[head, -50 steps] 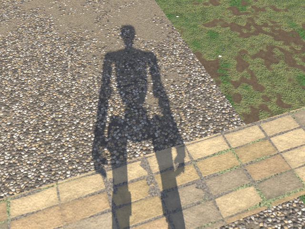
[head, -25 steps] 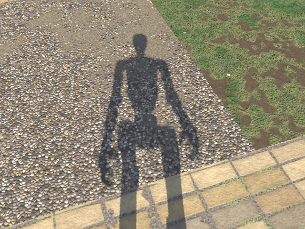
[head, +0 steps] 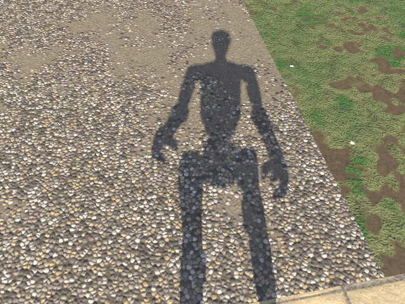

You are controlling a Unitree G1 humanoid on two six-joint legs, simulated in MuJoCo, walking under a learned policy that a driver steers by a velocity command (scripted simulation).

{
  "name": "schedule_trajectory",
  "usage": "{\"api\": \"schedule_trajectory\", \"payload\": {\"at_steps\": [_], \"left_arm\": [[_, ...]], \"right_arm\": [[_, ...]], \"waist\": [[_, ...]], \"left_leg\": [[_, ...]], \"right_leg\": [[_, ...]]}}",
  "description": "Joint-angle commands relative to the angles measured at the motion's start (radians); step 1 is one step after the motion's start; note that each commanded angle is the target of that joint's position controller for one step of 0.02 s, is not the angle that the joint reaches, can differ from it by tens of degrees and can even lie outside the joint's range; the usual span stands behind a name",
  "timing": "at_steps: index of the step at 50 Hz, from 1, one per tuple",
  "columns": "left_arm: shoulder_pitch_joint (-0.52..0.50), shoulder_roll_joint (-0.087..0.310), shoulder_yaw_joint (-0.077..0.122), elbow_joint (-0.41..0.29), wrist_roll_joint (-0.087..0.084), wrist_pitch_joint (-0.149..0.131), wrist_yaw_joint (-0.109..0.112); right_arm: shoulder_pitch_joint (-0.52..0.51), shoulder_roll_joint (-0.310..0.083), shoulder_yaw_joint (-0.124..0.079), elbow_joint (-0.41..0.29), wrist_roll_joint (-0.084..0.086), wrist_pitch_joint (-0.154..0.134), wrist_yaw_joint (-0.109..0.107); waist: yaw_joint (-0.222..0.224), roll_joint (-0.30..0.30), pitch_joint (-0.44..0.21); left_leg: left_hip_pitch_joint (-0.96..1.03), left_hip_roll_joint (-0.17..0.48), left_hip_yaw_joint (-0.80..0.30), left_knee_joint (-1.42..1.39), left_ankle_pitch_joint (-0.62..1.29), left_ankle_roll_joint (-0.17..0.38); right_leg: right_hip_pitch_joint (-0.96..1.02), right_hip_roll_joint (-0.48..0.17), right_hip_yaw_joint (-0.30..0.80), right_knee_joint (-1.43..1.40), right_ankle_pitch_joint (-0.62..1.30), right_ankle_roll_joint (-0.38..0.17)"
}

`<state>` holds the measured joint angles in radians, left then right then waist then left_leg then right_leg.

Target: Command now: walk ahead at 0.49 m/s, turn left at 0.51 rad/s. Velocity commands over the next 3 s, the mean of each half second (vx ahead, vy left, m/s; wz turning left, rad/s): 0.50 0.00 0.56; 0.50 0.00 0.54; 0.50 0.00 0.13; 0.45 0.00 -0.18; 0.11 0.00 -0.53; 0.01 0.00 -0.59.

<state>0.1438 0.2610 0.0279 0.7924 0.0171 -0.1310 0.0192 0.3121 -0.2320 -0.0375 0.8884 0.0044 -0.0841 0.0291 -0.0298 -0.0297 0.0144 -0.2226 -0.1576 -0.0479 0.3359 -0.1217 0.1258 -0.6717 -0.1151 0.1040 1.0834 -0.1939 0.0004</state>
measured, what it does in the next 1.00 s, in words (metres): walks ahead, turning left: right foot, then left foot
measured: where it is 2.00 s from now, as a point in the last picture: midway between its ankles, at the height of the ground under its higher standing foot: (98, 195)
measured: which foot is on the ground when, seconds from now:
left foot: down 0.00-0.26, up 0.28-0.76, down 0.78-1.00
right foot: up 0.00-0.22, down 0.24-0.78, up 0.80-1.00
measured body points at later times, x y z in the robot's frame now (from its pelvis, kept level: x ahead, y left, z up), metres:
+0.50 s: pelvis +0.26 -0.05 +0.00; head +0.29 -0.05 +0.45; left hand +0.24 +0.24 -0.11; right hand +0.48 -0.26 -0.10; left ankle +0.28 +0.13 -0.65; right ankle +0.27 -0.15 -0.74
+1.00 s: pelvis +0.48 +0.12 +0.00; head +0.50 +0.15 +0.45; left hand +0.47 +0.43 -0.10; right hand +0.71 -0.05 -0.10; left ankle +0.46 +0.18 -0.74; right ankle +0.62 -0.01 -0.66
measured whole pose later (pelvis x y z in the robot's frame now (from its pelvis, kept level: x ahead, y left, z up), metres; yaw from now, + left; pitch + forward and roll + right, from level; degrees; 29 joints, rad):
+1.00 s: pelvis +0.48 +0.12 +0.00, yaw +34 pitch +2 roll +0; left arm 0.17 0.30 0.05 0.73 0.01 -0.10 0.00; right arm 0.30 -0.26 -0.06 0.69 0.00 -0.06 0.03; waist -0.02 -0.04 0.03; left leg -0.24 -0.11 -0.03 0.37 -0.17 0.10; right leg -0.65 -0.12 0.05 1.08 -0.25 0.03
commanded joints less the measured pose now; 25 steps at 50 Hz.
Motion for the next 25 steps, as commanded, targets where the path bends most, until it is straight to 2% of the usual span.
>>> {"api": "schedule_trajectory", "payload": {"at_steps": [1,4,6,8,10,11,12,13,14,15,16,17,18,20,23,25], "left_arm": [[0.005,0.055,0.015,-0.066,0.011,0.011,0.018],[-0.113,0.038,0.007,-0.105,-0.008,0.007,0.013],[-0.159,0.060,0.011,-0.127,-0.022,0.002,0.004],[-0.181,0.089,0.020,-0.146,-0.026,-0.010,-0.009],[-0.144,0.116,0.033,-0.146,-0.029,-0.025,-0.018],[-0.066,0.130,0.043,-0.126,-0.026,-0.031,-0.016],[0.065,0.169,0.058,-0.106,-0.014,-0.036,-0.010],[0.215,0.251,0.080,-0.095,0.004,-0.031,0.000],[0.276,0.249,0.088,-0.063,-0.009,-0.013,-0.007],[0.223,0.152,0.066,-0.090,-0.014,-0.008,-0.007],[0.181,0.116,0.055,-0.099,-0.016,0.000,-0.007],[0.131,0.102,0.048,-0.100,-0.015,0.005,-0.010],[0.099,0.085,0.042,-0.096,-0.012,0.007,-0.013],[0.085,0.084,0.043,-0.081,-0.010,0.002,-0.021],[0.106,0.113,0.057,-0.055,-0.012,-0.005,-0.025],[0.121,0.131,0.064,-0.039,-0.010,-0.001,-0.021]], "right_arm": [[-0.049,-0.161,-0.037,-0.094,0.007,-0.020,-0.025],[0.023,-0.174,-0.044,-0.086,0.022,-0.008,-0.033],[0.052,-0.170,-0.045,-0.081,0.027,0.000,-0.035],[0.065,-0.163,-0.044,-0.085,0.027,0.009,-0.041],[0.046,-0.170,-0.047,-0.098,0.019,0.018,-0.046],[0.032,-0.152,-0.042,-0.108,0.017,0.022,-0.046],[0.011,-0.109,-0.025,-0.126,0.010,0.018,-0.043],[0.069,-0.045,-0.006,-0.149,0.018,0.006,-0.036],[0.132,-0.066,-0.001,-0.174,0.036,-0.003,-0.035],[0.096,-0.168,-0.025,-0.158,0.045,0.002,-0.036],[0.019,-0.184,-0.032,-0.170,0.034,0.012,-0.036],[-0.013,-0.164,-0.033,-0.181,0.023,0.017,-0.035],[-0.025,-0.148,-0.037,-0.189,0.017,0.022,-0.033],[-0.013,-0.105,-0.033,-0.197,0.023,0.036,-0.025],[-0.051,-0.089,-0.032,-0.234,0.019,0.044,-0.023],[-0.091,-0.084,-0.031,-0.254,0.019,0.042,-0.020]], "waist": [[0.033,0.063,0.023],[-0.025,0.096,-0.002],[-0.044,0.105,-0.015],[-0.043,0.108,-0.021],[-0.008,0.139,-0.032],[0.033,0.147,-0.060],[0.096,0.120,-0.157],[0.119,-0.071,-0.305],[0.097,-0.322,-0.361],[0.108,-0.174,-0.235],[0.110,-0.073,-0.128],[0.087,-0.019,-0.061],[0.063,-0.031,-0.022],[0.041,-0.068,-0.003],[0.038,-0.049,-0.001],[0.047,-0.039,-0.001]], "left_leg": [[-0.207,0.215,-0.202,-0.167,0.076,0.151],[-0.129,0.211,-0.226,-0.120,0.023,0.113],[-0.052,0.241,-0.286,-0.080,-0.025,0.108],[0.028,0.266,-0.358,-0.019,-0.064,0.102],[0.065,0.278,-0.411,0.052,-0.033,0.088],[0.056,0.248,-0.407,0.116,-0.005,0.068],[-0.022,0.201,-0.354,0.290,0.005,0.034],[-0.292,0.075,-0.199,0.608,-0.171,-0.039],[-0.537,0.066,-0.131,0.825,-0.468,-0.060],[-0.615,0.137,-0.155,0.939,-0.403,-0.069],[-0.619,0.171,-0.123,0.970,-0.311,-0.078],[-0.587,0.198,-0.108,0.939,-0.240,-0.088],[-0.559,0.225,-0.103,0.901,-0.196,-0.092],[-0.504,0.249,-0.064,0.881,-0.151,-0.102],[-0.543,0.262,-0.063,0.814,-0.068,-0.119],[-0.565,0.263,-0.061,0.718,0.007,-0.124]], "right_leg": [[0.123,0.031,-0.056,-0.229,0.186,0.038],[0.164,0.085,-0.055,-0.457,0.281,0.049],[0.167,0.096,-0.036,-0.520,0.267,0.052],[0.180,0.107,-0.012,-0.590,0.208,0.040],[0.256,0.115,-0.016,-0.637,0.120,0.011],[0.364,0.114,-0.031,-0.681,0.106,-0.015],[0.582,0.025,0.034,-0.665,0.096,-0.071],[0.947,-0.190,0.307,-0.670,0.039,-0.192],[1.068,-0.343,0.665,-0.755,-0.175,-0.286],[0.962,-0.317,0.609,-0.778,-0.284,-0.251],[0.838,-0.271,0.452,-0.789,-0.211,-0.209],[0.720,-0.217,0.336,-0.823,-0.099,-0.189],[0.644,-0.178,0.250,-0.851,-0.018,-0.175],[0.556,-0.130,0.117,-0.900,0.088,-0.169],[0.562,-0.130,0.003,-0.921,0.257,-0.193],[0.594,-0.134,-0.053,-0.921,0.322,-0.192]]}}
Next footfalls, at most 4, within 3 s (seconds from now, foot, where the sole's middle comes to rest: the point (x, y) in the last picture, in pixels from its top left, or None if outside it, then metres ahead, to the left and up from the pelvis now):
0.24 right None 0.31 -0.14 -0.78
0.78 left None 0.49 0.20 -0.78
1.32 right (149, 208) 0.86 0.20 -0.78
1.84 left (59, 193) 0.94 0.56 -0.78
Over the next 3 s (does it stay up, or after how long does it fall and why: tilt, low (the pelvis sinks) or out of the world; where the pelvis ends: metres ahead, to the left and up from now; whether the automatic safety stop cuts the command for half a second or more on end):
stays up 1.02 0.48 0.00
